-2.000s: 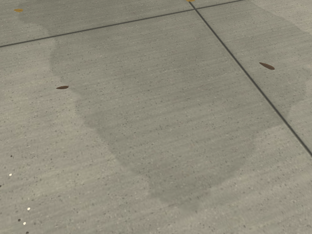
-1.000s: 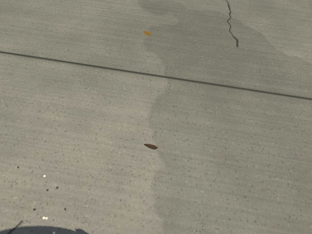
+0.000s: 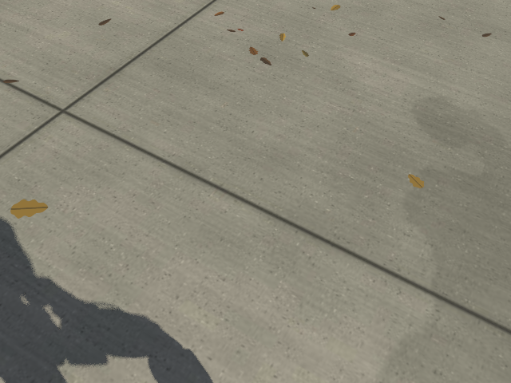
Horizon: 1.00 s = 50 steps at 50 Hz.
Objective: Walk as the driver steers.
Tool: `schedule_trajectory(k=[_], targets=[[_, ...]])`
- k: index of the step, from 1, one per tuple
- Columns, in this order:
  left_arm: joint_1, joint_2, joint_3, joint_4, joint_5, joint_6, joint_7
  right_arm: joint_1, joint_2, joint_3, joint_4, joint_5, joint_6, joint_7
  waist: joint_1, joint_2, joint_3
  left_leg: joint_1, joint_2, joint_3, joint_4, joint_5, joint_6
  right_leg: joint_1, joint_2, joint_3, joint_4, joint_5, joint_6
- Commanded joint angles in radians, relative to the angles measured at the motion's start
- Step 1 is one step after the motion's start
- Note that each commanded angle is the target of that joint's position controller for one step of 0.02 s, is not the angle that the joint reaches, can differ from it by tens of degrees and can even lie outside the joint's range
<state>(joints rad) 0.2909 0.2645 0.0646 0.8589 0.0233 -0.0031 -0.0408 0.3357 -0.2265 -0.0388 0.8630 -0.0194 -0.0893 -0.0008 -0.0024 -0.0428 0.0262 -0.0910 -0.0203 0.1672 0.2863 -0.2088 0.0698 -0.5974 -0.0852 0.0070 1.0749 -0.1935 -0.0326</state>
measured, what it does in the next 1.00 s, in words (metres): walks ahead, turning right: right foot, then left foot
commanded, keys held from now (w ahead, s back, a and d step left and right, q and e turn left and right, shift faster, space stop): w+e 1.00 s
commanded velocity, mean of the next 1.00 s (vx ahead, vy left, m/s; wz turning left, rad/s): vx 0.50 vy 0.00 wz -0.54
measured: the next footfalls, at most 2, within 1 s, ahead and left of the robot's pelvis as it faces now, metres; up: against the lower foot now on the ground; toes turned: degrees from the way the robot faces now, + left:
right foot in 0.28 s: +0.30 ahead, -0.12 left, +0.00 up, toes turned -15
left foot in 0.82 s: +0.65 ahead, -0.06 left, +0.00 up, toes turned -31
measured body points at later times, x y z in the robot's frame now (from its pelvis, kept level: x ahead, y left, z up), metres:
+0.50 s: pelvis +0.26 -0.07 -0.01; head +0.29 -0.09 +0.44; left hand +0.40 +0.19 -0.13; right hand +0.32 -0.35 -0.12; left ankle +0.32 +0.09 -0.66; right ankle +0.26 -0.11 -0.75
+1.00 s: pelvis +0.54 -0.11 -0.01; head +0.57 -0.11 +0.44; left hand +0.77 +0.07 -0.13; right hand +0.48 -0.40 -0.11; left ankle +0.61 -0.04 -0.75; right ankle +0.43 -0.18 -0.66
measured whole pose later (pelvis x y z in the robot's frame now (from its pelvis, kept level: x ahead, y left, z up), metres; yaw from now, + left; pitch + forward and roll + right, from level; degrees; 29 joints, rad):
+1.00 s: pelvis +0.54 -0.11 -0.01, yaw -36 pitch +1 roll +1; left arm 0.28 0.32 0.07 0.76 0.03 -0.01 -0.04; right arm 0.24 -0.26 -0.03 0.75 -0.03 -0.07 0.00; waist 0.01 -0.06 0.03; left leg -0.24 -0.01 0.09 0.41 -0.19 0.04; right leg -0.48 0.02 0.04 1.14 -0.32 -0.06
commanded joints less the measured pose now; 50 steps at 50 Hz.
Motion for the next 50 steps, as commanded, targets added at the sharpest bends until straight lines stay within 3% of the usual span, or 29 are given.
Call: schedule_trajectory(k=[1,5,9,12,13,14,15,16,17,18,19,21,23,25,28,35,38,39,40,41,42,43,44,45,47,50], targets=[[-0.029,0.023,0.007,-0.058,0.005,0.001,-0.009,0.002,-0.099,-0.022,-0.037,0.001,-0.025,-0.008,0.010,0.119,0.045,0.005,0.264,-0.101,-0.167,0.269,0.080,-0.109,-0.024,0.011,-0.037,0.110,0.010],[-0.164,0.002,-0.010,-0.107,0.010,-0.006,-0.023,0.031,-0.109,-0.023,-0.013,0.001,-0.023,-0.014,-0.015,0.114,0.078,0.038,0.260,-0.009,-0.158,0.330,0.075,-0.084,-0.008,-0.052,-0.264,0.207,-0.003],[-0.245,0.010,-0.016,-0.153,0.016,-0.008,-0.032,0.085,-0.139,-0.030,0.022,-0.002,-0.009,-0.024,-0.033,0.104,0.089,0.157,0.291,0.049,-0.088,0.530,0.057,-0.044,0.028,-0.127,-0.404,0.134,-0.062],[-0.156,0.038,-0.002,-0.143,0.017,-0.007,-0.019,0.066,-0.187,-0.040,0.026,-0.007,0.008,-0.032,0.018,0.139,0.009,0.223,0.294,0.092,0.140,0.986,0.038,0.106,0.127,-0.188,-0.429,-0.025,-0.128],[-0.066,0.057,0.010,-0.121,0.016,-0.013,-0.012,0.059,-0.204,-0.045,0.023,-0.008,0.019,-0.031,0.058,0.139,-0.049,0.212,0.294,0.094,0.297,1.023,0.038,0.207,0.162,-0.188,-0.452,-0.074,-0.154],[0.074,0.087,0.028,-0.079,0.023,-0.023,0.000,0.045,-0.212,-0.047,0.015,-0.003,0.027,-0.028,0.126,0.100,-0.129,0.122,0.273,0.105,0.525,0.889,0.018,0.406,0.187,-0.159,-0.541,-0.044,-0.185],[0.189,0.189,0.060,-0.055,0.031,-0.026,0.016,0.051,-0.164,-0.034,-0.018,-0.004,0.024,-0.023,0.163,-0.010,-0.222,-0.105,0.226,0.105,0.837,0.470,-0.013,0.641,-0.005,0.106,-0.585,-0.133,-0.241],[0.117,0.290,0.085,-0.077,0.006,-0.015,0.018,0.054,-0.089,-0.025,-0.093,0.010,0.014,-0.004,0.078,-0.236,-0.286,-0.539,-0.030,-0.021,1.197,-0.320,-0.078,0.885,-0.244,0.705,-0.741,-0.085,-0.407],[0.115,0.272,0.084,-0.087,-0.017,-0.005,0.020,-0.060,-0.147,-0.027,-0.117,-0.004,0.001,0.001,0.123,-0.041,-0.249,-0.654,0.025,-0.203,1.214,-0.253,-0.068,0.857,-0.248,0.683,-0.804,-0.028,-0.397],[0.072,0.220,0.069,-0.079,-0.018,-0.006,0.029,-0.095,-0.131,-0.020,-0.129,0.008,-0.012,0.005,0.093,0.013,-0.130,-0.673,0.073,-0.208,1.159,-0.163,-0.061,0.744,-0.234,0.543,-0.801,0.052,-0.370],[0.043,0.164,0.053,-0.071,-0.018,-0.011,0.033,-0.073,-0.127,-0.019,-0.116,0.009,-0.018,0.001,0.041,0.084,-0.045,-0.613,0.110,-0.203,1.048,-0.118,-0.061,0.603,-0.187,0.442,-0.812,0.183,-0.318],[-0.017,0.117,0.036,-0.080,-0.023,-0.027,0.038,-0.042,-0.116,-0.016,-0.108,-0.023,0.015,0.002,-0.019,0.072,-0.026,-0.495,0.138,-0.210,0.932,-0.106,-0.082,0.464,-0.093,0.304,-0.832,0.301,-0.268],[0.000,0.128,0.035,-0.077,-0.027,-0.047,0.033,-0.034,-0.105,-0.014,-0.113,-0.033,0.047,0.009,-0.031,0.051,-0.040,-0.472,0.133,-0.191,0.871,-0.099,-0.102,0.429,-0.055,0.259,-0.843,0.377,-0.268],[0.031,0.154,0.041,-0.073,-0.024,-0.055,0.031,-0.085,-0.096,-0.011,-0.135,-0.030,0.059,0.014,-0.020,0.036,-0.027,-0.504,0.131,-0.174,0.789,-0.042,-0.119,0.416,-0.032,0.242,-0.860,0.363,-0.258],[0.088,0.156,0.042,-0.068,-0.025,-0.053,0.032,-0.216,-0.099,-0.009,-0.180,-0.027,0.061,0.016,0.026,0.004,0.004,-0.578,0.127,-0.170,0.633,0.074,-0.135,0.450,-0.012,0.255,-0.869,0.312,-0.228],[0.180,0.177,0.047,-0.068,-0.011,-0.047,0.044,-0.404,-0.107,0.005,-0.252,-0.012,0.039,0.026,0.102,-0.027,0.005,-0.572,0.058,-0.176,0.367,0.164,-0.117,0.591,-0.030,0.324,-0.772,0.414,-0.200],[0.115,0.200,0.051,-0.092,-0.005,-0.048,0.052,-0.317,-0.142,-0.003,-0.241,-0.006,0.026,0.020,0.040,-0.047,-0.007,-0.376,0.027,-0.193,0.260,0.090,-0.081,0.548,-0.042,0.365,-0.704,0.467,-0.151],[0.086,0.210,0.053,-0.101,-0.005,-0.052,0.049,-0.225,-0.164,-0.013,-0.214,-0.005,0.021,0.012,-0.003,-0.045,-0.041,-0.238,-0.001,-0.181,0.236,0.050,-0.065,0.513,-0.025,0.365,-0.628,0.545,-0.130],[0.068,0.204,0.049,-0.102,-0.012,-0.058,0.041,-0.095,-0.190,-0.026,-0.180,-0.010,0.008,0.000,-0.073,0.005,-0.106,-0.054,0.010,-0.186,0.168,0.071,-0.040,0.466,0.035,0.322,-0.457,0.553,-0.105],[0.076,0.136,0.029,-0.127,-0.024,-0.066,0.031,0.058,-0.260,-0.043,-0.172,-0.032,0.000,-0.018,-0.128,0.109,-0.249,0.175,0.209,-0.383,0.128,-0.125,0.009,0.355,0.102,0.249,-0.187,0.341,-0.078],[0.178,0.048,0.010,-0.160,-0.047,-0.064,0.033,0.065,-0.348,-0.060,-0.181,-0.050,0.011,-0.023,-0.061,0.335,-0.331,0.375,0.466,-0.838,0.017,-0.218,0.107,0.049,0.258,0.130,0.069,-0.348,-0.048],[0.192,0.131,0.016,-0.137,-0.012,-0.049,0.041,0.014,-0.290,-0.057,-0.181,-0.029,0.024,-0.017,-0.027,0.254,-0.275,0.290,0.469,-0.955,-0.011,-0.332,0.140,-0.049,0.173,0.123,0.183,-0.333,-0.057],[0.128,0.148,0.021,-0.126,-0.001,-0.040,0.036,-0.051,-0.193,-0.035,-0.195,-0.020,0.027,-0.013,-0.023,0.125,-0.143,0.157,0.422,-0.791,-0.024,-0.334,0.120,-0.051,0.124,0.114,0.190,-0.235,-0.054],[0.079,0.134,0.018,-0.131,0.000,-0.037,0.026,-0.088,-0.144,-0.022,-0.189,-0.017,0.026,-0.009,-0.016,0.078,-0.066,0.056,0.362,-0.629,-0.044,-0.211,0.098,-0.030,0.092,0.100,0.146,-0.171,-0.044],[0.063,0.117,0.017,-0.133,0.013,-0.017,0.006,-0.080,-0.128,-0.015,-0.166,-0.013,0.015,-0.012,0.002,0.153,-0.026,-0.030,0.287,-0.430,-0.076,-0.007,0.062,0.013,0.054,0.080,0.096,-0.135,-0.024],[0.026,0.097,0.011,-0.154,0.013,0.003,-0.011,-0.040,-0.141,-0.022,-0.136,0.002,-0.012,0.000,0.011,0.155,-0.028,-0.031,0.284,-0.309,-0.101,0.183,0.077,-0.013,0.043,0.065,0.089,-0.084,-0.011]])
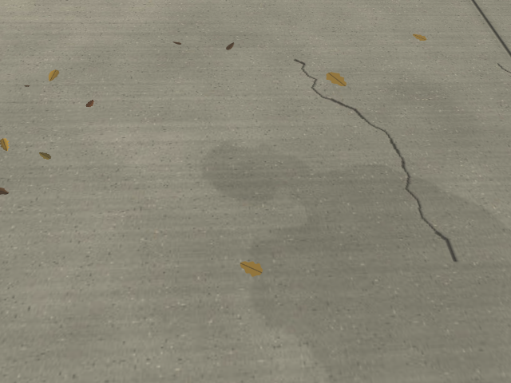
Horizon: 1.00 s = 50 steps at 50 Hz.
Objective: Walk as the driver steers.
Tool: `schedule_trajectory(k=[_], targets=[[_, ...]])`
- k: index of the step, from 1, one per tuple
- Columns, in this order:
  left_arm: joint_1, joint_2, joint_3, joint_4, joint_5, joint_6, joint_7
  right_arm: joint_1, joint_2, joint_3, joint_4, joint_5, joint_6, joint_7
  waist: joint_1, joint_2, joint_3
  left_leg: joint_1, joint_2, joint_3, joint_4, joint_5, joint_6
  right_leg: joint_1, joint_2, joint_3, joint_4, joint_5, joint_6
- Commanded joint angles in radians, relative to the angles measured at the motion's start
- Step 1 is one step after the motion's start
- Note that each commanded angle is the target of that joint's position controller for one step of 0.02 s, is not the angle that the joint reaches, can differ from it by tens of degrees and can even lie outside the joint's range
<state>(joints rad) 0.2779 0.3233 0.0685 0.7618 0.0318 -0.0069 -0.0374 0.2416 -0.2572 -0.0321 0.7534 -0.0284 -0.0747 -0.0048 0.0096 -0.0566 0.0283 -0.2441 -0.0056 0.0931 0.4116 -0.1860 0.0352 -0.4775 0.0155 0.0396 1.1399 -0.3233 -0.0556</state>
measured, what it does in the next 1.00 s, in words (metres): walks ahead, turning right: right foot, then left foot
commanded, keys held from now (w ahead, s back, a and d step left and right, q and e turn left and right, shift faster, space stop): w+e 0.40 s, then w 0.60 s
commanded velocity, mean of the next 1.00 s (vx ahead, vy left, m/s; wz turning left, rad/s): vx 0.50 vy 0.00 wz -0.37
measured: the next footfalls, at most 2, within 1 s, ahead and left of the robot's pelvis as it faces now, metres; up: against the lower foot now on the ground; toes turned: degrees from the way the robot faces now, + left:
right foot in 0.34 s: +0.31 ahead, -0.14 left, +0.00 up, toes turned -16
left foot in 0.90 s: +0.67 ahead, -0.09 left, +0.00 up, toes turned -18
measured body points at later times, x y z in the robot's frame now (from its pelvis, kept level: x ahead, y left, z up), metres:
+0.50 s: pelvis +0.25 -0.08 -0.01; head +0.28 -0.10 +0.44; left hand +0.45 +0.14 -0.11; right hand +0.26 -0.36 -0.13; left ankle +0.23 +0.08 -0.65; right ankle +0.27 -0.13 -0.74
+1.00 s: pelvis +0.54 -0.13 -0.01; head +0.57 -0.13 +0.44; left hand +0.63 +0.13 -0.15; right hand +0.59 -0.42 -0.12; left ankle +0.63 -0.08 -0.74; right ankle +0.34 -0.16 -0.65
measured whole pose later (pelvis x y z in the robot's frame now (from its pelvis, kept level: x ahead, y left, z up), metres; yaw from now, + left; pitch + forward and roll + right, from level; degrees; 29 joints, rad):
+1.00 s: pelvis +0.54 -0.13 -0.01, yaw -21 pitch +0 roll +0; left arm 0.39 0.27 0.03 0.91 0.02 -0.06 0.00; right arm 0.16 -0.26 -0.04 0.77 -0.03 -0.06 0.01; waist 0.04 -0.02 0.05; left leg -0.37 -0.03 0.08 0.54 -0.18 0.08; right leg -0.21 0.08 0.05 1.09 -0.41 -0.09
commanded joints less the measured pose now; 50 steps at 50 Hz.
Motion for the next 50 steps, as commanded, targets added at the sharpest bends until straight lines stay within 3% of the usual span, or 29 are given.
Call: schedule_trajectory(k=[1,5,8,13,15,16,17,18,19,20,21,22,24,25,27,30,33,39,42,44,45,46,47,48,49,50], targets=[[0.008,0.034,0.005,-0.069,0.005,0.010,-0.019,0.061,-0.115,-0.032,-0.021,0.012,-0.031,0.006,-0.003,0.162,-0.025,0.130,0.274,-0.205,-0.240,0.175,0.118,-0.163,-0.065,0.030,0.015,0.072,0.017],[-0.121,0.016,-0.005,-0.114,0.003,0.011,-0.030,0.097,-0.121,-0.038,0.008,0.009,-0.029,0.007,-0.023,0.147,0.012,0.165,0.262,-0.080,-0.265,0.229,0.121,-0.248,-0.080,0.004,-0.112,0.192,0.036],[-0.213,-0.009,-0.019,-0.143,0.001,0.004,-0.042,0.110,-0.130,-0.041,0.023,0.010,-0.026,0.007,-0.042,0.146,0.031,0.170,0.246,0.010,-0.259,0.253,0.102,-0.198,-0.083,-0.045,-0.292,0.286,0.027],[-0.309,-0.002,-0.022,-0.185,0.012,0.003,-0.049,0.170,-0.169,-0.053,0.060,0.009,-0.005,-0.004,-0.066,0.147,0.055,0.275,0.283,0.086,-0.191,0.409,0.073,-0.121,-0.051,-0.139,-0.479,0.178,-0.033],[-0.258,0.013,-0.012,-0.176,0.019,0.003,-0.038,0.177,-0.200,-0.058,0.072,0.007,0.009,-0.010,-0.035,0.165,0.009,0.320,0.287,0.129,-0.034,0.741,0.059,-0.015,0.016,-0.180,-0.516,0.065,-0.074],[-0.166,0.028,-0.002,-0.151,0.021,-0.003,-0.029,0.178,-0.215,-0.060,0.074,0.008,0.019,-0.012,0.007,0.161,-0.050,0.322,0.284,0.144,0.121,0.855,0.056,0.090,0.061,-0.187,-0.547,0.033,-0.101],[0.006,0.052,0.015,-0.095,0.028,-0.014,-0.016,0.165,-0.214,-0.057,0.065,0.012,0.026,-0.012,0.086,0.117,-0.149,0.233,0.260,0.171,0.355,0.785,0.034,0.313,0.093,-0.172,-0.624,0.075,-0.132],[0.136,0.153,0.048,-0.068,0.036,-0.014,0.002,0.183,-0.157,-0.040,0.019,0.018,0.023,-0.005,0.127,-0.021,-0.275,-0.056,0.216,0.175,0.675,0.415,-0.008,0.620,-0.108,0.120,-0.668,-0.100,-0.202],[0.096,0.252,0.072,-0.090,-0.005,-0.006,0.011,0.151,-0.100,-0.032,-0.057,0.010,0.016,0.010,0.069,-0.215,-0.346,-0.422,0.008,0.067,0.987,-0.352,-0.064,0.808,-0.349,0.671,-0.807,-0.040,-0.320],[0.127,0.232,0.071,-0.094,-0.018,0.002,0.018,0.035,-0.165,-0.042,-0.080,-0.001,0.011,0.012,0.126,-0.049,-0.300,-0.533,0.039,-0.097,1.027,-0.298,-0.058,0.793,-0.343,0.637,-0.842,0.125,-0.322],[0.091,0.177,0.056,-0.069,-0.020,-0.001,0.029,0.020,-0.131,-0.029,-0.079,0.015,0.002,0.015,0.087,-0.002,-0.179,-0.539,0.089,-0.106,0.979,-0.206,-0.047,0.680,-0.328,0.470,-0.828,0.261,-0.305],[0.054,0.110,0.036,-0.059,-0.020,-0.008,0.034,0.050,-0.116,-0.022,-0.057,0.016,-0.003,0.013,0.034,0.048,-0.095,-0.467,0.125,-0.104,0.862,-0.163,-0.042,0.531,-0.276,0.364,-0.839,0.397,-0.257],[-0.017,0.057,0.013,-0.061,-0.021,-0.027,0.036,0.103,-0.111,-0.020,-0.029,-0.013,0.027,0.016,-0.036,0.040,-0.066,-0.332,0.148,-0.110,0.759,-0.153,-0.050,0.378,-0.197,0.245,-0.876,0.490,-0.211],[-0.013,0.050,0.008,-0.057,-0.023,-0.040,0.032,0.120,-0.108,-0.021,-0.020,-0.019,0.043,0.021,-0.044,0.028,-0.073,-0.299,0.141,-0.099,0.739,-0.145,-0.054,0.348,-0.184,0.222,-0.893,0.526,-0.211],[0.024,0.063,0.010,-0.028,-0.028,-0.056,0.027,0.105,-0.092,-0.020,-0.018,-0.017,0.056,0.030,-0.045,0.027,-0.056,-0.309,0.135,-0.083,0.674,-0.087,-0.060,0.326,-0.163,0.184,-0.935,0.520,-0.210],[0.081,0.072,0.011,0.005,-0.029,-0.062,0.025,-0.013,-0.083,-0.019,-0.046,-0.013,0.058,0.035,-0.010,0.024,0.004,-0.400,0.142,-0.078,0.546,0.038,-0.066,0.355,-0.153,0.165,-0.983,0.476,-0.188],[0.128,0.071,0.008,0.031,-0.032,-0.067,0.026,-0.108,-0.078,-0.018,-0.068,-0.009,0.054,0.037,0.023,0.013,0.021,-0.445,0.130,-0.075,0.424,0.140,-0.062,0.423,-0.150,0.148,-0.984,0.493,-0.162],[0.218,0.074,0.001,0.089,-0.017,-0.070,0.040,-0.271,-0.068,-0.009,-0.120,-0.002,0.041,0.044,0.074,0.006,0.063,-0.450,0.076,-0.043,0.233,0.170,-0.019,0.556,-0.181,0.138,-0.951,0.591,-0.149],[0.192,0.093,0.001,0.106,-0.010,-0.070,0.052,-0.226,-0.079,-0.013,-0.113,0.000,0.031,0.040,0.030,-0.008,0.057,-0.320,0.028,-0.030,0.153,0.081,0.029,0.578,-0.200,0.120,-0.883,0.796,-0.124],[0.165,0.113,0.004,0.115,-0.005,-0.071,0.052,-0.035,-0.111,-0.031,-0.049,0.001,0.022,0.020,-0.055,-0.010,-0.047,-0.068,-0.043,-0.002,0.104,0.019,0.069,0.570,-0.172,0.087,-0.664,1.051,-0.095],[0.152,0.108,0.000,0.113,-0.010,-0.073,0.051,0.128,-0.140,-0.043,-0.002,-0.010,0.012,0.007,-0.132,0.018,-0.141,0.167,0.001,-0.045,0.063,0.060,0.102,0.464,-0.134,0.053,-0.458,0.948,-0.078],[0.186,0.040,-0.020,0.076,-0.031,-0.079,0.047,0.273,-0.238,-0.066,0.015,-0.034,0.007,-0.009,-0.159,0.154,-0.283,0.448,0.260,-0.362,0.047,-0.048,0.175,0.219,-0.045,0.005,-0.128,0.569,-0.049],[0.282,0.005,-0.021,0.087,-0.042,-0.076,0.043,0.273,-0.284,-0.080,0.032,-0.025,0.014,0.003,-0.099,0.327,-0.345,0.564,0.446,-0.790,-0.077,0.008,0.292,-0.043,0.133,0.009,0.141,-0.207,-0.026],[0.189,0.068,-0.009,0.088,-0.009,-0.070,0.047,0.180,-0.205,-0.064,0.027,0.010,0.020,0.013,-0.075,0.152,-0.203,0.435,0.386,-0.732,-0.112,-0.079,0.259,-0.117,0.055,0.090,0.185,-0.138,-0.043],[0.127,0.060,-0.011,0.074,-0.010,-0.073,0.039,0.087,-0.144,-0.049,0.014,0.018,0.019,0.017,-0.047,0.100,-0.084,0.288,0.352,-0.573,-0.141,-0.070,0.237,-0.118,0.010,0.073,0.140,-0.050,-0.042],[0.095,0.041,-0.016,0.069,-0.010,-0.071,0.033,0.042,-0.106,-0.038,0.014,0.011,0.015,0.020,-0.027,0.081,-0.035,0.201,0.300,-0.472,-0.176,-0.009,0.208,-0.098,-0.028,0.053,0.085,-0.006,-0.039]])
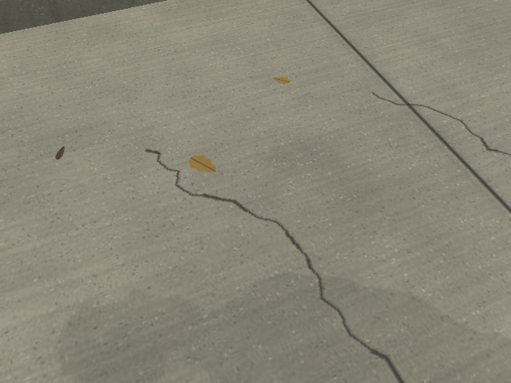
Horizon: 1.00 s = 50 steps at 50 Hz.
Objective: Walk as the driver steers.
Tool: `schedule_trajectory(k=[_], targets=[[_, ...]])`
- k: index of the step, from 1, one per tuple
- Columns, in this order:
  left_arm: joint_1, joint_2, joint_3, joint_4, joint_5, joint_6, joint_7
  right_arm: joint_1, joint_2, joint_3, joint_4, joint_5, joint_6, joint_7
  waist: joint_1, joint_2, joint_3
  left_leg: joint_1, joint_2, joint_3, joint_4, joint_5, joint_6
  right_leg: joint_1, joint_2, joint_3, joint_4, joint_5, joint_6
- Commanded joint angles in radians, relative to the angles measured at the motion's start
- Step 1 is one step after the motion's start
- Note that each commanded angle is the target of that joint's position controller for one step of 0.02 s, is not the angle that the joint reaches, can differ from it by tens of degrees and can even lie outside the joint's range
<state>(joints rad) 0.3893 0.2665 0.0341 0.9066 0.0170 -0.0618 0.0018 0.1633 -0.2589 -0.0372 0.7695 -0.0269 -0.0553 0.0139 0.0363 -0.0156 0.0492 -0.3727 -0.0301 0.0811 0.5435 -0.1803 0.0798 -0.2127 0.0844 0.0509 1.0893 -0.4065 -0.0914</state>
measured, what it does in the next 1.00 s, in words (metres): walks ahead, turning left: right foot, then left foot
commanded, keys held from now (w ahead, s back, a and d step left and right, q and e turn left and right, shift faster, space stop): w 0.18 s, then w+q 0.06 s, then q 0.76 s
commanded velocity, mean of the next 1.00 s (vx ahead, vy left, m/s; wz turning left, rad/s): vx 0.23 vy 0.00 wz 0.34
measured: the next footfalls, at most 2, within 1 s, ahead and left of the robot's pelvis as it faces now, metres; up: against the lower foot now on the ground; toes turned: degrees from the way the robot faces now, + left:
right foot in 0.40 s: +0.38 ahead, -0.11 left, +0.00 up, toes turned +3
left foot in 0.84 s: +0.28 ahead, +0.10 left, +0.00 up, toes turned +24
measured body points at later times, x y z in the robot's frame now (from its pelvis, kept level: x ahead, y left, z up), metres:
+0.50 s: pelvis +0.24 -0.03 +0.00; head +0.28 -0.04 +0.45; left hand +0.39 +0.22 -0.10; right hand +0.26 -0.29 -0.15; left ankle +0.11 +0.07 -0.65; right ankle +0.34 -0.11 -0.73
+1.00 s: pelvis +0.25 +0.00 +0.01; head +0.26 +0.04 +0.46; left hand +0.23 +0.29 -0.13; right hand +0.47 -0.20 -0.09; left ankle +0.24 +0.08 -0.73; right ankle +0.32 -0.13 -0.66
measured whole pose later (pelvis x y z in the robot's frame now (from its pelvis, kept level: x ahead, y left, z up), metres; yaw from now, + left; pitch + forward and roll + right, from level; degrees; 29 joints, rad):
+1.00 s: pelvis +0.25 +0.00 +0.01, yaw +25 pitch +1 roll -2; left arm 0.19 0.28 0.07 0.81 0.03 0.05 0.02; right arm 0.22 -0.26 -0.06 0.75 -0.01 0.05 0.00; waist 0.01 -0.04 0.04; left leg -0.28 -0.04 -0.01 0.50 -0.22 0.07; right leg -0.51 -0.03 -0.02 1.01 -0.39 0.03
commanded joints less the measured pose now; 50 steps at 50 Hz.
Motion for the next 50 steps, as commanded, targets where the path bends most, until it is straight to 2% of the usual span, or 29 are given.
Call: schedule_trajectory(k=[1,2,4,6,9,12,14,17,19,20,21,22,23,24,25,26,30,33,38,40,41,42,43,44,45,46,47,49,50], targets=[[-0.019,0.091,0.017,-0.075,0.014,-0.006,-0.012,0.116,-0.087,-0.026,0.010,0.011,-0.010,-0.001,-0.035,0.063,-0.028,0.269,0.287,-0.385,-0.330,0.059,0.143,-0.333,-0.118,0.027,0.095,0.092,0.007],[0.002,0.078,0.012,-0.066,0.021,0.007,-0.019,0.118,-0.075,-0.020,0.025,0.013,-0.016,-0.002,-0.016,0.085,-0.029,0.226,0.259,-0.329,-0.352,0.106,0.130,-0.292,-0.131,0.015,0.068,0.103,0.019],[-0.005,0.059,0.007,-0.065,0.024,0.019,-0.028,0.158,-0.089,-0.023,0.053,0.018,-0.033,0.001,-0.008,0.086,-0.031,0.210,0.245,-0.276,-0.379,0.197,0.141,-0.294,-0.141,-0.011,0.033,0.127,0.038],[-0.078,0.051,0.003,-0.087,0.024,0.024,-0.034,0.186,-0.107,-0.029,0.076,0.022,-0.039,0.002,-0.014,0.081,-0.003,0.215,0.235,-0.233,-0.418,0.202,0.148,-0.363,-0.168,-0.034,-0.032,0.189,0.058],[-0.217,0.041,-0.006,-0.128,0.020,0.022,-0.037,0.223,-0.098,-0.026,0.105,0.024,-0.038,0.003,-0.041,0.077,0.029,0.239,0.198,-0.169,-0.440,0.238,0.134,-0.419,-0.188,-0.067,-0.205,0.301,0.082],[-0.334,0.019,-0.018,-0.163,0.016,0.016,-0.039,0.276,-0.106,-0.027,0.133,0.027,-0.037,0.002,-0.073,0.079,0.033,0.246,0.179,-0.156,-0.414,0.308,0.118,-0.364,-0.163,-0.096,-0.387,0.391,0.095],[-0.360,0.016,-0.021,-0.165,0.013,0.011,-0.032,0.297,-0.111,-0.026,0.150,0.023,-0.031,-0.004,-0.081,0.074,0.030,0.274,0.179,-0.150,-0.341,0.503,0.105,-0.314,-0.125,-0.108,-0.461,0.414,0.098],[-0.322,0.045,-0.013,-0.154,0.011,-0.006,-0.011,0.281,-0.131,-0.032,0.151,0.017,-0.022,-0.014,-0.061,0.108,-0.012,0.328,0.182,-0.181,-0.201,0.691,0.069,-0.222,-0.083,-0.079,-0.525,0.374,0.076],[-0.164,0.089,0.004,-0.102,0.018,-0.026,0.006,0.229,-0.141,-0.038,0.135,0.027,-0.016,-0.020,0.010,0.088,-0.076,0.320,0.138,-0.196,-0.017,0.675,0.027,-0.031,-0.068,-0.070,-0.661,0.440,0.047],[-0.054,0.145,0.020,-0.078,0.037,-0.042,0.016,0.224,-0.116,-0.033,0.112,0.041,-0.019,-0.021,0.046,0.025,-0.166,0.204,0.085,-0.177,0.172,0.471,0.001,0.182,-0.181,0.000,-0.654,0.690,0.019],[0.026,0.230,0.039,-0.093,0.054,-0.039,0.019,0.324,-0.014,-0.013,0.077,0.063,-0.018,-0.029,0.024,-0.176,-0.345,-0.029,-0.024,-0.102,0.484,-0.188,-0.029,0.483,-0.518,0.257,-0.545,1.191,-0.082],[0.005,0.216,0.046,-0.110,0.002,-0.012,0.012,0.388,-0.063,-0.026,0.097,0.065,0.007,-0.047,0.027,-0.216,-0.483,-0.105,-0.075,-0.104,0.681,-0.501,-0.027,0.503,-0.596,0.377,-0.568,1.266,-0.189],[-0.055,0.145,0.031,-0.130,-0.010,0.002,0.012,0.352,-0.104,-0.043,0.114,0.037,0.027,-0.049,0.003,-0.091,-0.383,-0.132,-0.018,-0.139,0.727,-0.448,-0.031,0.374,-0.535,0.285,-0.618,1.113,-0.174],[-0.137,0.083,0.013,-0.142,-0.006,0.006,0.018,0.289,-0.091,-0.045,0.104,0.023,0.037,-0.039,-0.019,-0.071,-0.254,-0.156,0.017,-0.130,0.704,-0.379,-0.042,0.250,-0.474,0.197,-0.668,0.965,-0.144],[-0.179,0.053,0.003,-0.144,-0.002,0.009,0.027,0.255,-0.075,-0.046,0.095,0.014,0.048,-0.029,-0.039,-0.087,-0.160,-0.156,0.044,-0.123,0.671,-0.329,-0.059,0.141,-0.427,0.124,-0.721,0.881,-0.119],[-0.194,0.049,0.002,-0.140,-0.003,0.011,0.036,0.243,-0.067,-0.048,0.088,0.003,0.064,-0.020,-0.055,-0.115,-0.119,-0.125,0.060,-0.118,0.643,-0.284,-0.074,0.057,-0.400,0.071,-0.762,0.807,-0.107],[-0.223,0.073,0.014,-0.143,0.009,0.007,0.036,0.241,-0.046,-0.051,0.068,0.002,0.108,-0.009,-0.092,-0.098,-0.126,-0.069,0.051,-0.083,0.606,-0.217,-0.095,-0.057,-0.389,-0.036,-0.807,0.678,-0.133],[-0.233,0.082,0.020,-0.141,0.013,0.017,0.035,0.158,-0.041,-0.043,0.025,-0.001,0.125,0.006,-0.078,-0.124,-0.106,-0.056,0.077,-0.062,0.445,-0.149,-0.090,-0.084,-0.382,-0.088,-0.833,0.444,-0.118],[-0.197,0.134,0.044,-0.131,0.016,0.046,0.023,0.066,-0.064,-0.040,-0.038,0.005,0.129,0.022,-0.038,-0.125,-0.113,0.029,0.063,-0.007,0.250,-0.196,-0.065,-0.063,-0.427,-0.104,-0.796,0.271,-0.103],[-0.199,0.155,0.054,-0.130,0.010,0.058,0.020,0.067,-0.064,-0.041,-0.053,0.007,0.121,0.023,-0.045,-0.115,-0.109,0.085,0.051,0.009,0.134,-0.189,-0.045,-0.060,-0.434,-0.117,-0.744,0.226,-0.070],[-0.197,0.157,0.057,-0.127,0.008,0.066,0.019,0.093,-0.066,-0.042,-0.048,0.006,0.112,0.021,-0.060,-0.085,-0.109,0.154,0.034,0.011,0.034,-0.142,-0.029,-0.088,-0.419,-0.145,-0.684,0.195,-0.030],[-0.156,0.139,0.059,-0.112,0.014,0.077,0.016,0.132,-0.093,-0.049,-0.035,0.002,0.099,0.015,-0.067,0.014,-0.097,0.213,0.055,-0.073,-0.105,-0.091,-0.010,-0.136,-0.374,-0.188,-0.564,0.125,0.033],[-0.109,0.065,0.046,-0.128,0.019,0.090,0.007,0.137,-0.195,-0.067,-0.052,-0.006,0.085,0.000,-0.044,0.305,-0.072,0.254,0.310,-0.426,-0.270,0.051,0.044,-0.299,-0.241,-0.292,-0.273,-0.132,0.118],[-0.219,0.065,0.039,-0.190,0.015,0.108,0.023,0.158,-0.299,-0.098,-0.061,-0.004,0.086,-0.009,-0.093,0.338,-0.013,0.155,0.424,-0.602,-0.300,0.223,0.183,-0.422,-0.103,-0.155,-0.134,-0.238,0.139],[-0.250,0.084,0.042,-0.188,0.011,0.117,0.026,0.166,-0.246,-0.090,-0.048,-0.001,0.089,-0.015,-0.084,0.190,-0.009,0.158,0.369,-0.509,-0.280,0.216,0.191,-0.419,-0.132,-0.069,-0.048,-0.164,0.138],[-0.228,0.078,0.044,-0.177,-0.003,0.114,0.022,0.106,-0.208,-0.077,-0.057,0.006,0.091,-0.020,-0.048,0.165,-0.009,0.141,0.304,-0.430,-0.271,0.188,0.165,-0.405,-0.133,-0.043,-0.041,-0.073,0.130],[-0.204,0.083,0.046,-0.160,-0.005,0.104,0.020,0.039,-0.185,-0.071,-0.073,0.007,0.095,-0.020,-0.019,0.148,-0.023,0.155,0.243,-0.376,-0.262,0.173,0.135,-0.391,-0.133,-0.031,-0.050,-0.004,0.125],[-0.165,0.101,0.055,-0.137,0.017,0.097,0.015,0.005,-0.145,-0.060,-0.095,0.019,0.091,-0.019,-0.013,0.143,-0.086,0.202,0.202,-0.333,-0.230,0.299,0.134,-0.362,-0.113,-0.041,-0.004,0.045,0.125],[-0.168,0.097,0.056,-0.141,0.014,0.099,0.013,0.025,-0.143,-0.060,-0.093,0.022,0.088,-0.016,-0.018,0.120,-0.106,0.224,0.204,-0.340,-0.221,0.331,0.139,-0.359,-0.108,-0.036,-0.001,0.046,0.129]])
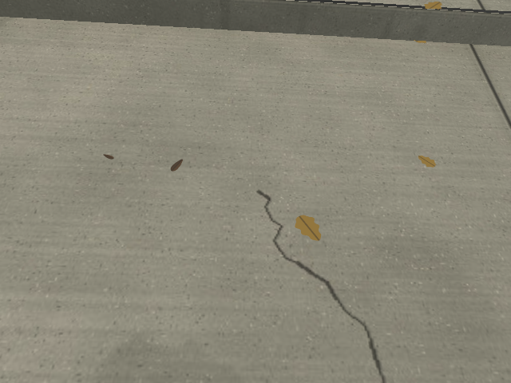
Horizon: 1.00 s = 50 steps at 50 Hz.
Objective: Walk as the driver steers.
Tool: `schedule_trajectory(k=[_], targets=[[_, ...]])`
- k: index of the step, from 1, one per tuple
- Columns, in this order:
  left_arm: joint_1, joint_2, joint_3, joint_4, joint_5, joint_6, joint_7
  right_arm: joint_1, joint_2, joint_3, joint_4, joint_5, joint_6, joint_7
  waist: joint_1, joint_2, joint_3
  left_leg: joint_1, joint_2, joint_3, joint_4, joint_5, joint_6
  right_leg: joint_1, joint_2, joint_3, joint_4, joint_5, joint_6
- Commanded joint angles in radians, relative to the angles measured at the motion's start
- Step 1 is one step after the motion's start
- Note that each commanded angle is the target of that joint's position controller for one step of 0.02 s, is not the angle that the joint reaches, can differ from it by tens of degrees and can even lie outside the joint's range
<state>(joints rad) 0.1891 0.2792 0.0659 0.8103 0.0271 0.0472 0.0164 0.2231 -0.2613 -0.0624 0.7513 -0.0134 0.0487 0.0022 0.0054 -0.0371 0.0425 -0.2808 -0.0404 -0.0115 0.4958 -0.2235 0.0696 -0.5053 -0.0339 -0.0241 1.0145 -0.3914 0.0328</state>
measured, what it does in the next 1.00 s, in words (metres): steps on the spot, turning left: right foot, then left foot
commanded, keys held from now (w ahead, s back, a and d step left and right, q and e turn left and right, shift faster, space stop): q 0.60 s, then no key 0.40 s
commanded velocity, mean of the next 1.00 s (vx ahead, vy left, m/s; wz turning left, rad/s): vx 0.01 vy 0.00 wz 0.47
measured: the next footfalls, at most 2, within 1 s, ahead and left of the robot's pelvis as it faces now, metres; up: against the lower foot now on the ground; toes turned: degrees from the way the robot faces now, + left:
right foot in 0.32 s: +0.06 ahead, -0.12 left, +0.00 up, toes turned +15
left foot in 0.76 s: -0.04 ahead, +0.08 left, +0.00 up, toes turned +24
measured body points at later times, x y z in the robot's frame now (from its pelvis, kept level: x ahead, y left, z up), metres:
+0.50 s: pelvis -0.01 -0.04 +0.00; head +0.03 -0.06 +0.45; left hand +0.04 +0.26 -0.09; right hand +0.17 -0.28 -0.13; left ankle -0.06 +0.07 -0.66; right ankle +0.02 -0.13 -0.74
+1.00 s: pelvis -0.05 +0.00 +0.01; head -0.04 +0.03 +0.45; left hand -0.11 +0.27 -0.14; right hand +0.20 -0.16 -0.10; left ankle -0.08 +0.07 -0.74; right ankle +0.00 -0.14 -0.70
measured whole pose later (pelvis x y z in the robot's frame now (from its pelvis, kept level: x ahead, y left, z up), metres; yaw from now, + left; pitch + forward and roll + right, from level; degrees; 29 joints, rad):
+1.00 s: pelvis -0.05 +0.00 +0.01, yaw +27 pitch -1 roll -1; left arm 0.24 0.28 0.05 0.83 0.01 0.07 0.00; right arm 0.14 -0.22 0.00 0.78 -0.02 0.02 -0.01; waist 0.03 -0.04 0.06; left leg -0.16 -0.06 -0.02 0.39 -0.20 0.07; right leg -0.32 -0.03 0.00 0.78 -0.41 0.03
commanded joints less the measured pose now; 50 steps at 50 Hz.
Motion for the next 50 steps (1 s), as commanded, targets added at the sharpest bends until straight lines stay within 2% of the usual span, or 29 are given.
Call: schedule_trajectory(k=[1,6,9,13,15,16,17,18,19,20,21,22,24,27,29,32,35,36,37,38,39,40,41,42,43,44,45,47,50], targets=[[0.025,0.076,0.022,-0.050,-0.001,-0.008,-0.002,-0.017,-0.147,-0.038,-0.071,0.010,-0.020,-0.003,0.006,0.126,-0.104,0.154,0.216,-0.259,-0.169,0.377,0.155,-0.073,0.011,0.044,0.057,0.030,0.009],[-0.030,0.065,0.012,-0.085,-0.008,-0.001,0.007,0.044,-0.171,-0.049,-0.064,0.000,-0.017,-0.006,-0.038,0.157,-0.087,0.191,0.225,-0.356,-0.168,0.262,0.181,-0.069,0.026,0.065,-0.108,-0.008,0.014],[-0.040,0.065,0.007,-0.103,-0.014,-0.008,0.011,0.038,-0.188,-0.055,-0.069,-0.006,-0.012,0.000,-0.044,0.157,-0.090,0.152,0.216,-0.402,-0.152,0.254,0.184,0.005,0.049,0.068,-0.197,-0.028,0.001],[0.002,0.071,0.003,-0.115,-0.027,-0.022,0.018,-0.006,-0.195,-0.061,-0.077,-0.006,-0.006,0.011,-0.023,0.169,-0.106,0.098,0.191,-0.473,-0.128,0.311,0.151,0.149,0.088,0.068,-0.345,-0.036,-0.027],[0.073,0.064,0.000,-0.103,-0.028,-0.032,0.026,-0.056,-0.189,-0.060,-0.082,0.005,-0.002,0.012,0.027,0.157,-0.105,0.030,0.144,-0.476,-0.097,0.253,0.092,0.296,0.100,0.060,-0.558,0.069,-0.045],[0.106,0.095,0.008,-0.097,-0.019,-0.040,0.034,-0.065,-0.166,-0.054,-0.088,0.014,-0.003,0.008,0.041,0.112,-0.103,-0.055,0.091,-0.445,-0.052,0.122,0.035,0.401,0.034,0.113,-0.697,0.118,-0.061],[0.094,0.181,0.021,-0.113,-0.002,-0.042,0.043,-0.009,-0.088,-0.036,-0.094,0.016,-0.007,0.005,0.002,-0.093,-0.111,-0.173,-0.024,-0.293,0.141,-0.168,-0.028,0.483,-0.216,0.346,-0.805,0.040,-0.116],[0.008,0.247,0.036,-0.140,0.004,-0.035,0.035,-0.010,-0.127,-0.048,-0.098,0.000,-0.006,-0.004,-0.006,-0.219,-0.044,-0.288,-0.147,-0.095,0.333,-0.347,-0.054,0.357,-0.367,0.524,-0.832,0.158,-0.235],[0.002,0.183,0.023,-0.150,0.005,-0.034,0.028,-0.014,-0.184,-0.062,-0.084,-0.024,-0.004,-0.003,-0.014,-0.106,-0.032,-0.246,-0.067,-0.122,0.501,-0.328,-0.061,0.304,-0.359,0.462,-0.795,0.283,-0.273],[-0.047,0.122,0.005,-0.158,-0.005,-0.037,0.024,0.009,-0.179,-0.067,-0.060,-0.020,0.000,0.006,-0.045,-0.058,-0.024,-0.225,-0.062,-0.121,0.575,-0.274,-0.064,0.281,-0.294,0.354,-0.771,0.349,-0.256],[-0.087,0.100,-0.002,-0.169,-0.005,-0.036,0.021,0.041,-0.170,-0.066,-0.042,-0.014,0.007,0.015,-0.064,-0.053,-0.020,-0.220,-0.058,-0.107,0.633,-0.223,-0.075,0.286,-0.231,0.254,-0.753,0.397,-0.226],[-0.095,0.099,-0.002,-0.173,-0.007,-0.038,0.026,0.053,-0.164,-0.065,-0.035,-0.012,0.014,0.026,-0.065,-0.088,-0.032,-0.240,-0.052,-0.090,0.671,-0.190,-0.087,0.325,-0.199,0.196,-0.738,0.438,-0.215],[-0.057,0.099,-0.001,-0.171,-0.004,-0.039,0.028,0.036,-0.150,-0.057,-0.036,-0.003,0.019,0.038,-0.032,-0.097,-0.043,-0.268,-0.040,-0.057,0.656,-0.178,-0.116,0.393,-0.178,0.131,-0.713,0.522,-0.218],[0.028,0.119,0.010,-0.146,-0.005,-0.040,0.028,-0.034,-0.130,-0.045,-0.062,0.000,0.027,0.043,0.021,-0.100,-0.050,-0.297,-0.015,-0.035,0.556,-0.196,-0.139,0.498,-0.217,0.120,-0.692,0.563,-0.241],[0.044,0.134,0.017,-0.137,-0.002,-0.040,0.023,-0.054,-0.118,-0.037,-0.073,0.002,0.031,0.046,0.032,-0.113,-0.057,-0.264,0.003,-0.016,0.474,-0.217,-0.137,0.511,-0.237,0.104,-0.681,0.569,-0.246],[0.032,0.152,0.023,-0.130,0.001,-0.041,0.007,-0.068,-0.098,-0.022,-0.085,0.008,0.030,0.047,0.034,-0.137,-0.067,-0.124,0.009,0.024,0.319,-0.251,-0.111,0.444,-0.237,0.063,-0.654,0.591,-0.240],[0.026,0.171,0.027,-0.113,-0.001,-0.036,-0.008,-0.038,-0.099,-0.016,-0.080,0.015,0.021,0.036,0.021,-0.157,-0.084,-0.020,-0.009,0.061,0.163,-0.225,-0.078,0.415,-0.240,0.061,-0.601,0.643,-0.233],[0.010,0.173,0.027,-0.108,-0.009,-0.031,-0.011,-0.008,-0.090,-0.012,-0.067,0.011,0.014,0.031,-0.006,-0.141,-0.086,0.044,-0.015,0.072,0.040,-0.139,-0.064,0.391,-0.227,0.044,-0.563,0.631,-0.212],[0.009,0.167,0.024,-0.100,-0.018,-0.027,-0.013,0.019,-0.093,-0.008,-0.055,-0.001,0.003,0.024,-0.032,-0.106,-0.083,0.135,-0.010,0.059,-0.135,0.015,-0.051,0.335,-0.210,0.018,-0.516,0.573,-0.166],[0.047,0.129,0.015,-0.095,-0.017,-0.025,-0.016,0.027,-0.144,-0.014,-0.055,-0.022,-0.012,0.015,-0.026,0.024,-0.105,0.259,0.097,-0.106,-0.237,0.076,-0.033,0.221,-0.162,-0.031,-0.405,0.396,-0.097],[0.071,0.022,-0.016,-0.144,-0.007,-0.023,-0.025,-0.007,-0.261,-0.031,-0.089,-0.014,-0.024,0.010,0.017,0.311,-0.103,0.317,0.394,-0.447,-0.231,0.449,0.068,0.017,-0.011,-0.121,-0.242,-0.139,-0.016],[-0.004,0.074,-0.007,-0.130,-0.012,0.000,-0.005,0.050,-0.226,-0.029,-0.062,-0.004,-0.031,0.004,-0.069,0.226,-0.113,0.188,0.416,-0.396,-0.192,0.492,0.182,0.085,-0.013,0.013,-0.150,-0.221,-0.018],[-0.003,0.090,-0.001,-0.122,-0.025,0.011,-0.007,0.000,-0.171,-0.009,-0.055,-0.004,-0.032,0.003,-0.028,0.183,-0.064,0.161,0.356,-0.326,-0.205,0.437,0.184,0.085,-0.014,0.037,-0.106,-0.173,-0.022],[0.008,0.095,0.002,-0.101,-0.027,0.012,-0.012,-0.068,-0.128,0.007,-0.057,-0.004,-0.030,-0.001,-0.002,0.173,-0.027,0.130,0.296,-0.261,-0.223,0.365,0.147,0.089,-0.019,0.048,-0.116,-0.106,-0.024],[0.025,0.106,0.007,-0.084,-0.020,0.010,-0.014,-0.101,-0.119,0.013,-0.058,-0.005,-0.030,-0.007,0.014,0.193,-0.017,0.144,0.249,-0.222,-0.225,0.367,0.116,0.086,-0.013,0.038,-0.124,-0.056,-0.024],[0.055,0.112,0.010,-0.061,-0.009,0.010,-0.016,-0.100,-0.115,0.016,-0.053,-0.001,-0.033,-0.015,0.015,0.203,-0.029,0.160,0.225,-0.188,-0.213,0.436,0.113,0.101,-0.005,0.028,-0.114,-0.026,-0.018],[0.073,0.105,0.008,-0.045,-0.006,0.010,-0.018,-0.087,-0.107,0.022,-0.045,0.000,-0.035,-0.016,0.014,0.181,-0.052,0.178,0.218,-0.171,-0.203,0.474,0.113,0.118,0.002,0.027,-0.115,-0.016,-0.012],[0.072,0.079,0.000,-0.032,-0.012,0.012,-0.018,-0.070,-0.102,0.027,-0.025,0.000,-0.041,-0.017,0.006,0.154,-0.065,0.191,0.221,-0.164,-0.200,0.451,0.116,0.141,0.004,0.029,-0.167,-0.013,-0.004],[0.047,0.057,-0.009,-0.019,-0.013,0.015,-0.010,-0.063,-0.106,0.030,0.004,-0.006,-0.041,-0.018,-0.012,0.169,-0.043,0.170,0.217,-0.184,-0.201,0.330,0.119,0.186,0.011,0.025,-0.301,-0.020,-0.005]])
Velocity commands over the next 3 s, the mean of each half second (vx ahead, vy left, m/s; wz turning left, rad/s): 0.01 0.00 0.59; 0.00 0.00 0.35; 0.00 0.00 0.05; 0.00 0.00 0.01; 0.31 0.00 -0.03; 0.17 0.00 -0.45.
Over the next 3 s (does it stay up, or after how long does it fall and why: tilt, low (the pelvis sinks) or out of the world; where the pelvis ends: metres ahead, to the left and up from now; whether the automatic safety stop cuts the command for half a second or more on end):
stays up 0.22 0.12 0.00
